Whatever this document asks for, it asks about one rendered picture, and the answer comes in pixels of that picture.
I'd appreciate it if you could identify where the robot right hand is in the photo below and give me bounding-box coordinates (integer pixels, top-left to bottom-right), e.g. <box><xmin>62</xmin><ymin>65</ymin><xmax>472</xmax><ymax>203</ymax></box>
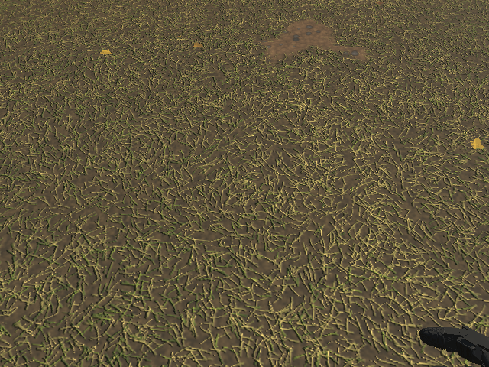
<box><xmin>419</xmin><ymin>326</ymin><xmax>489</xmax><ymax>367</ymax></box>

